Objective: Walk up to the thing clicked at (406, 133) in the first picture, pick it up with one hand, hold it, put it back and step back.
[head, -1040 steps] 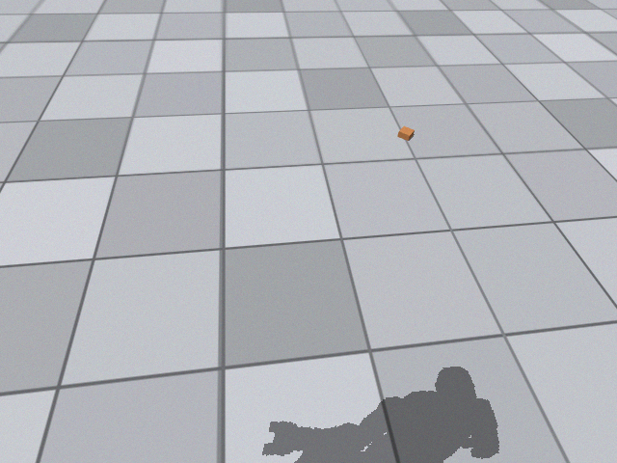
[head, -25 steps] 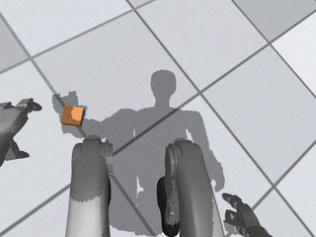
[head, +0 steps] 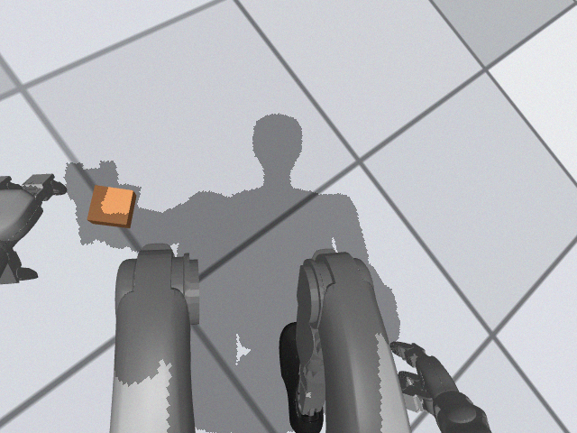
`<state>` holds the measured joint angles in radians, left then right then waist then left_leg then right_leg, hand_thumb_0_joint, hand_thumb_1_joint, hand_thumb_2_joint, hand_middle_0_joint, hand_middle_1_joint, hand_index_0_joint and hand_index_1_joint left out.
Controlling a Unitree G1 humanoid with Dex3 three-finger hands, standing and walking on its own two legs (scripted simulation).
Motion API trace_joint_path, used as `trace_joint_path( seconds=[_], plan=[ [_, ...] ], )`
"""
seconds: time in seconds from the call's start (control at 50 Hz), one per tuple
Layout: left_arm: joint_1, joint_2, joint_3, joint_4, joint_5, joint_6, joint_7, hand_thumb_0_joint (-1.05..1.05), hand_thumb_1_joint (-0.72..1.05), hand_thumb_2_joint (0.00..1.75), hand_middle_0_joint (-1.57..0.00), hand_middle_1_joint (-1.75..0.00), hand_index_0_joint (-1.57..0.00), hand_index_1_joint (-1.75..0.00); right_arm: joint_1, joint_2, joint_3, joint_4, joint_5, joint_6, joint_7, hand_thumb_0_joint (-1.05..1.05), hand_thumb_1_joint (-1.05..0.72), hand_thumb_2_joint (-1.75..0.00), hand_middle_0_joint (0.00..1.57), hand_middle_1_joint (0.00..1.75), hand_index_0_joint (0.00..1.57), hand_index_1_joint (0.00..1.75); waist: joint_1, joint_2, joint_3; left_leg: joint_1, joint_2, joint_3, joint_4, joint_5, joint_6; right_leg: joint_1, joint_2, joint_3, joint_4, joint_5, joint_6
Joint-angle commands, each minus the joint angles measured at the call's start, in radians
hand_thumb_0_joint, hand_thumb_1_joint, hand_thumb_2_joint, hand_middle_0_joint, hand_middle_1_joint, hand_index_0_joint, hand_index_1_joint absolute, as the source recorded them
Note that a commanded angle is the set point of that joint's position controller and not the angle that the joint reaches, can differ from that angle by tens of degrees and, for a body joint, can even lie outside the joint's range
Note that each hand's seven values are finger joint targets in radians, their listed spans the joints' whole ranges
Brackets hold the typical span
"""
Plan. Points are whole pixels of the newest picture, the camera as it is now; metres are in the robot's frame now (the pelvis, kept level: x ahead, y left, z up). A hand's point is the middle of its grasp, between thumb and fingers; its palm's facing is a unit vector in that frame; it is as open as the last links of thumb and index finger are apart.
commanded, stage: rise first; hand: left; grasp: from above
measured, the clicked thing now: (112, 207) +0.42 +0.28 -0.31
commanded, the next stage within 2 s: approach in 0.44 s
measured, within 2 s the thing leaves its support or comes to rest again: neither
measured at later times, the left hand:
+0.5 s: hand (33, 235) +0.34 +0.34 -0.18, palm faces -0.48 -0.15 -0.86, open 11.5 cm
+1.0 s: hand (116, 191) +0.42 +0.25 -0.19, palm faces -0.36 -0.01 -0.93, open 11.5 cm
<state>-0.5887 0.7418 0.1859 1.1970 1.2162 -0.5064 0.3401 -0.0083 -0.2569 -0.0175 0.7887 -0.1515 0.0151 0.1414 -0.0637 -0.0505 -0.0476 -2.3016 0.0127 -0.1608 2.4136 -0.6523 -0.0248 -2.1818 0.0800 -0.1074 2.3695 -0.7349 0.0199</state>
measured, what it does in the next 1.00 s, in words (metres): stands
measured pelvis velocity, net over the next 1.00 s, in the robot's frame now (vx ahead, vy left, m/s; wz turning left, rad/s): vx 0.00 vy -0.01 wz -0.01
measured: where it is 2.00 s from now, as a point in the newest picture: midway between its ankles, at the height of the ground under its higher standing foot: (238, 398)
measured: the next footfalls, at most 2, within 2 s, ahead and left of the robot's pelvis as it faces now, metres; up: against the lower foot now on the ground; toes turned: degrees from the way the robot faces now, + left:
none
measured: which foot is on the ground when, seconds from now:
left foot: down 0.00-1.00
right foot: down 0.00-1.00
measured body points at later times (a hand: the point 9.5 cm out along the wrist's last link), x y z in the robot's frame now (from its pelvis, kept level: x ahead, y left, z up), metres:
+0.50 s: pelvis +0.00 +0.00 -0.01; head +0.21 +0.08 +0.37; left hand +0.36 +0.35 -0.13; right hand +0.13 -0.27 -0.14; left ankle +0.09 +0.13 -0.29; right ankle +0.09 -0.11 -0.29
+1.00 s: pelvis +0.00 -0.01 -0.02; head +0.22 +0.06 +0.37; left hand +0.44 +0.25 -0.14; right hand +0.10 -0.28 -0.13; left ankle +0.09 +0.13 -0.29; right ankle +0.09 -0.11 -0.29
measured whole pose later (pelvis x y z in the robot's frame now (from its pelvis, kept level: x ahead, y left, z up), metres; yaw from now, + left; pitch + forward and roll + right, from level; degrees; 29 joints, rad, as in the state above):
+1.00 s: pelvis +0.00 -0.01 -0.02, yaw -1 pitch +31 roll -6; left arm -0.85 0.62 0.07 1.48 1.41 -0.30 0.65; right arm 0.02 -0.24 0.02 0.83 -0.20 -0.04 0.13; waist -0.20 -0.05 -0.07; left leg -2.36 0.03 -0.17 2.46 -0.66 -0.04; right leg -2.27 0.10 -0.11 2.42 -0.71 0.01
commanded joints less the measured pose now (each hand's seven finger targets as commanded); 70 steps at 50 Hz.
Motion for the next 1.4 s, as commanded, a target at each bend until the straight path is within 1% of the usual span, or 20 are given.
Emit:
trace_joint_path(
  seconds=[0.0, 0.4, 0.46, 0.5, 0.52, 0.56, 0.64, 0.72, 0.82, 0.9, 0.98, 1.04, 1.1, 1.14, 1.22, 1.26, 1.28, 1.32, 1.34, 1.38],
  plan=[
    [-0.185, 0.294, 0.065, -0.109, -0.009, -0.014, 0.061, 0.00, -0.23, 0.77, -0.33, -0.66, -0.33, -0.67, 0.139, -0.231, -0.070, -0.029, -0.007, -0.004, -0.012, 0.00, -0.90, -0.90, 0.20, 0.30, 0.20, 0.30, 0.019, 0.243, -0.645, 0.555, -0.004, 0.085, -0.222, 0.149, 0.051, 0.197, 0.015, -0.048, -0.254, 0.192, -0.059],
    [-0.230, 0.330, 0.073, -0.007, 0.056, -0.030, 0.130, 0.00, -0.05, 0.62, -0.46, -0.58, -0.47, -0.57, 0.129, -0.228, -0.051, 0.000, -0.025, 0.002, -0.017, 0.00, -0.91, -0.90, 0.20, 0.30, 0.20, 0.30, 0.010, 0.236, -0.608, 0.497, -0.008, 0.084, -0.188, 0.107, 0.052, 0.171, 0.019, -0.045, -0.232, 0.156, -0.059],
    [-0.246, 0.318, 0.063, -0.004, 0.060, -0.030, 0.140, 0.00, -0.03, 0.60, -0.48, -0.57, -0.49, -0.56, 0.132, -0.229, -0.053, -0.001, -0.029, 0.000, -0.017, 0.00, -0.90, -0.90, 0.20, 0.30, 0.20, 0.30, -0.008, 0.226, -0.602, 0.487, -0.007, 0.086, -0.177, 0.106, 0.055, 0.179, 0.017, -0.042, -0.239, 0.163, -0.053],
    [-0.245, 0.320, 0.058, 0.011, 0.069, -0.031, 0.143, 0.00, -0.01, 0.59, -0.49, -0.55, -0.50, -0.54, 0.124, -0.229, -0.051, 0.008, -0.030, 0.000, -0.018, 0.00, -0.90, -0.90, 0.20, 0.30, 0.20, 0.30, -0.002, 0.235, -0.611, 0.492, -0.008, 0.088, -0.175, 0.110, 0.054, 0.175, 0.019, -0.042, -0.237, 0.165, -0.054],
    [-0.253, 0.325, 0.068, 0.010, 0.072, -0.032, 0.147, 0.00, -0.08, 0.66, -0.49, -0.53, -0.47, -0.55, 0.130, -0.233, -0.052, 0.004, -0.034, 0.000, -0.017, 0.00, -0.91, -0.90, 0.20, 0.30, 0.20, 0.30, -0.007, 0.249, -0.615, 0.502, -0.006, 0.083, -0.180, 0.110, 0.052, 0.173, 0.018, -0.048, -0.231, 0.163, -0.055],
    [-0.261, 0.293, 0.028, 0.028, 0.089, -0.029, 0.151, 0.00, -0.05, 0.60, -0.38, -0.69, -0.43, -0.68, 0.126, -0.225, -0.051, 0.010, -0.032, -0.002, -0.017, 0.00, -0.90, -0.89, 0.20, 0.30, 0.20, 0.30, -0.016, 0.236, -0.601, 0.491, -0.007, 0.082, -0.183, 0.094, 0.051, 0.153, 0.020, -0.050, -0.234, 0.152, -0.057],
    [-0.346, 0.259, -0.018, 0.004, 0.133, -0.041, 0.182, 0.00, -0.05, 0.61, -0.40, -0.70, -0.44, -0.66, 0.143, -0.230, -0.050, 0.027, -0.037, -0.002, -0.020, 0.00, -0.90, -0.89, 0.20, 0.30, 0.20, 0.30, -0.052, 0.250, -0.620, 0.509, -0.003, 0.075, -0.160, 0.120, 0.050, 0.152, 0.023, -0.048, -0.226, 0.186, -0.054],
    [-0.422, 0.185, -0.085, 0.011, 0.172, -0.037, 0.240, 0.00, -0.07, 0.61, -0.39, -0.74, -0.43, -0.69, 0.160, -0.231, -0.048, 0.038, -0.044, -0.010, -0.021, 0.00, -0.90, -0.89, 0.20, 0.30, 0.20, 0.30, -0.093, 0.275, -0.625, 0.522, 0.001, 0.070, -0.160, 0.125, 0.045, 0.134, 0.025, -0.057, -0.218, 0.199, -0.053],
    [-0.486, 0.152, -0.099, 0.086, 0.201, 0.068, 0.328, 0.00, -0.11, 0.64, -0.34, -0.81, -0.39, -0.75, 0.167, -0.230, -0.043, 0.041, -0.055, -0.036, -0.029, 0.00, -0.91, -0.89, 0.20, 0.30, 0.20, 0.30, -0.101, 0.294, -0.646, 0.521, -0.001, 0.094, -0.171, 0.111, 0.037, 0.125, 0.028, -0.060, -0.223, 0.188, -0.054],
    [-0.525, 0.149, -0.089, 0.172, 0.190, 0.207, 0.365, 0.00, -0.15, 0.67, -0.33, -0.81, -0.37, -0.77, 0.167, -0.223, -0.030, 0.020, -0.051, -0.059, -0.022, 0.00, -0.91, -0.90, 0.20, 0.30, 0.20, 0.30, -0.103, 0.299, -0.649, 0.476, -0.001, 0.113, -0.177, 0.099, 0.047, 0.141, 0.025, -0.040, -0.240, 0.196, -0.056],
    [-0.490, 0.165, -0.069, 0.196, 0.136, 0.314, 0.329, 0.00, -0.16, 0.68, -0.34, -0.81, -0.38, -0.77, 0.162, -0.208, -0.010, -0.006, -0.031, -0.070, -0.014, 0.00, -0.92, -0.90, 0.20, 0.30, 0.20, 0.30, -0.078, 0.302, -0.678, 0.451, -0.003, 0.127, -0.187, 0.108, 0.062, 0.218, 0.021, -0.022, -0.256, 0.227, -0.050],
    [-0.437, 0.173, -0.071, 0.194, 0.091, 0.353, 0.258, 0.00, -0.15, 0.67, -0.34, -0.79, -0.38, -0.75, 0.174, -0.202, -0.007, -0.016, -0.019, -0.070, -0.013, 0.00, -0.92, -0.90, 0.20, 0.30, 0.20, 0.30, -0.077, 0.222, -0.687, 0.402, -0.005, 0.129, -0.179, 0.119, 0.078, 0.285, 0.020, -0.016, -0.265, 0.252, -0.039],
    [-0.379, 0.204, -0.079, 0.144, 0.046, 0.343, 0.168, 0.00, -0.16, 0.68, -0.36, -0.76, -0.39, -0.72, 0.172, -0.179, -0.011, -0.033, -0.004, -0.066, -0.019, 0.00, -0.92, -0.90, 0.20, 0.30, 0.20, 0.30, -0.065, 0.156, -0.660, 0.341, -0.004, 0.130, -0.169, 0.112, 0.090, 0.365, 0.022, 0.014, -0.290, 0.239, -0.032],
    [-0.352, 0.235, -0.060, 0.101, 0.019, 0.313, 0.112, 0.00, -0.15, 0.66, -0.36, -0.76, -0.40, -0.72, 0.191, -0.195, -0.014, -0.033, 0.004, -0.058, -0.024, 0.00, -0.92, -0.90, 0.20, 0.30, 0.20, 0.30, -0.054, 0.147, -0.673, 0.345, -0.007, 0.129, -0.175, 0.119, 0.088, 0.384, 0.019, 0.010, -0.287, 0.245, -0.031],
    [-0.295, 0.272, -0.027, 0.033, 0.009, 0.212, 0.032, 0.00, -0.09, 0.61, -0.41, -0.73, -0.46, -0.69, 0.216, -0.225, -0.023, -0.049, -0.001, -0.031, -0.031, 0.00, -0.92, -0.89, 0.20, 0.30, 0.20, 0.30, -0.063, 0.116, -0.663, 0.348, -0.008, 0.123, -0.161, 0.171, 0.081, 0.423, 0.022, -0.004, -0.282, 0.298, -0.028],
    [-0.335, 0.242, -0.041, -0.025, 0.004, 0.145, 0.012, 0.00, -0.07, 0.59, -0.43, -0.72, -0.47, -0.68, 0.228, -0.225, -0.025, -0.038, -0.008, -0.023, -0.031, 0.00, -0.92, -0.90, 0.20, 0.30, 0.20, 0.30, -0.072, 0.131, -0.626, 0.351, -0.008, 0.112, -0.158, 0.140, 0.072, 0.376, 0.024, -0.010, -0.287, 0.245, -0.037],
    [-0.340, 0.199, -0.069, -0.045, 0.002, 0.111, 0.006, 0.00, -0.06, 0.59, -0.45, -0.69, -0.49, -0.66, 0.236, -0.221, -0.026, -0.035, -0.009, -0.021, -0.030, 0.00, -0.92, -0.90, 0.20, 0.30, 0.20, 0.30, -0.083, 0.137, -0.633, 0.377, -0.008, 0.104, -0.157, 0.143, 0.068, 0.362, 0.027, -0.018, -0.282, 0.246, -0.038],
    [-0.392, 0.153, -0.106, -0.079, 0.000, 0.040, 0.014, 0.00, -0.04, 0.57, -0.44, -0.71, -0.48, -0.66, 0.239, -0.233, -0.029, -0.022, -0.016, -0.025, -0.029, 0.00, -0.91, -0.89, 0.20, 0.30, 0.20, 0.30, -0.107, 0.181, -0.624, 0.437, -0.006, 0.085, -0.153, 0.124, 0.054, 0.281, 0.027, -0.044, -0.275, 0.213, -0.050],
    [-0.393, 0.159, -0.109, -0.075, 0.001, 0.014, 0.031, 0.00, -0.03, 0.57, -0.44, -0.71, -0.49, -0.66, 0.236, -0.224, -0.023, -0.020, -0.020, -0.027, -0.028, 0.00, -0.91, -0.89, 0.20, 0.30, 0.20, 0.30, -0.095, 0.205, -0.623, 0.446, -0.004, 0.079, -0.162, 0.112, 0.054, 0.281, 0.029, -0.040, -0.273, 0.201, -0.047],
    [-0.376, 0.137, -0.129, -0.011, 0.029, -0.022, 0.082, 0.00, -0.04, 0.58, -0.44, -0.69, -0.49, -0.65, 0.234, -0.229, -0.017, -0.008, -0.029, -0.023, -0.024, 0.00, -0.91, -0.89, 0.20, 0.30, 0.20, 0.30, -0.106, 0.189, -0.582, 0.448, 0.003, 0.067, -0.159, 0.102, 0.052, 0.244, 0.031, -0.046, -0.273, 0.183, -0.048]
  ],
)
